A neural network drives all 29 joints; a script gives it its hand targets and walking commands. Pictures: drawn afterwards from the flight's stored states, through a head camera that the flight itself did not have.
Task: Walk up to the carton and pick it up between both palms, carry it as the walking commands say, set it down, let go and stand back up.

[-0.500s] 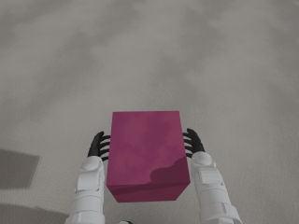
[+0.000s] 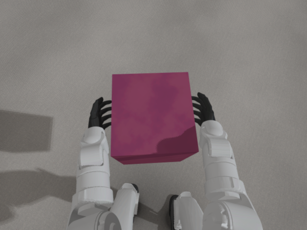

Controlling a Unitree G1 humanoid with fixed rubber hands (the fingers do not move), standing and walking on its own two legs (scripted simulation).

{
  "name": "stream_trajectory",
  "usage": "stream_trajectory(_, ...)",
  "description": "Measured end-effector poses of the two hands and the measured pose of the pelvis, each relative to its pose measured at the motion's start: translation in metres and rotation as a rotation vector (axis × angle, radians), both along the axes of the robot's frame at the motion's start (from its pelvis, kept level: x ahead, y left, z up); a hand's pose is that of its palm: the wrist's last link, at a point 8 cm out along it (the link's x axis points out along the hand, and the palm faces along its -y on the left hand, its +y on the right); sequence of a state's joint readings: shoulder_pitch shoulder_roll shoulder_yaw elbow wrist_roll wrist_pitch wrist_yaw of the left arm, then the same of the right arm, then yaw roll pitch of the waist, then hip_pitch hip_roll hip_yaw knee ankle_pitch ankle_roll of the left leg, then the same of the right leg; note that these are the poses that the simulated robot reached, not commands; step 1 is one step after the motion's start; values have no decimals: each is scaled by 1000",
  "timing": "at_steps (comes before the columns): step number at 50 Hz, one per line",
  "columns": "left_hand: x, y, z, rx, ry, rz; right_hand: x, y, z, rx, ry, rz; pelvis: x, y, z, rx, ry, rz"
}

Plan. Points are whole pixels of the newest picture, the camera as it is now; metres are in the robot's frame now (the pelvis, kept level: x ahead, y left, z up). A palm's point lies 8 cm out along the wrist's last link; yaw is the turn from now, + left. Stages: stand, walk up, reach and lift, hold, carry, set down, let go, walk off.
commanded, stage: set down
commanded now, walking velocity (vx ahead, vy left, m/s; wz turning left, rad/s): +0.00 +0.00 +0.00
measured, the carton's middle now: (151, 124) +0.41 +0.05 -0.13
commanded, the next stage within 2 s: none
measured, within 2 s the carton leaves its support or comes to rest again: neither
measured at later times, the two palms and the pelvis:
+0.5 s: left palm (104, 126) +0.39 +0.19 -0.14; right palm (195, 121) +0.43 -0.09 -0.14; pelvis +0.00 -0.01 -0.08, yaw -1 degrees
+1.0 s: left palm (107, 128) +0.41 +0.20 -0.23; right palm (188, 122) +0.46 -0.09 -0.22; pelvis -0.02 -0.01 -0.15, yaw -1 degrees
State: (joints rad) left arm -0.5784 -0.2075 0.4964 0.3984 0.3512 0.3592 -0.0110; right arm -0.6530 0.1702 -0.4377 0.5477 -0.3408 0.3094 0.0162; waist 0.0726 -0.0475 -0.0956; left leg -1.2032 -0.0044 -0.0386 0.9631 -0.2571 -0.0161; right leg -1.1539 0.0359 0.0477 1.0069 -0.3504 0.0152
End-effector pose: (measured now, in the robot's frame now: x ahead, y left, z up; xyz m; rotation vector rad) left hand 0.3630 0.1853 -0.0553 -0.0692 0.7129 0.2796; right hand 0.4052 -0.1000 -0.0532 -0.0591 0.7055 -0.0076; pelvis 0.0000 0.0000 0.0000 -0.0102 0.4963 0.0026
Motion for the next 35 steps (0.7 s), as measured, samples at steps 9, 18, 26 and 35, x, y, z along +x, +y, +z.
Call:
stream_trajectory(9,11,3,-34,0,-1,5,12,3,-34,10,2,-2,3,-3,-27,-5,95,-3)
stream_trajectory(18,22,4,-64,2,-6,3,22,4,-66,20,-2,-11,5,-5,-54,-6,172,-7)
stream_trajectory(26,29,7,-91,5,-11,4,29,7,-93,26,-9,-13,1,-6,-79,-3,219,-11)
stream_trajectory(35,35,10,-121,4,-13,8,37,10,-122,24,-13,-8,-8,-7,-109,-4,243,-11)
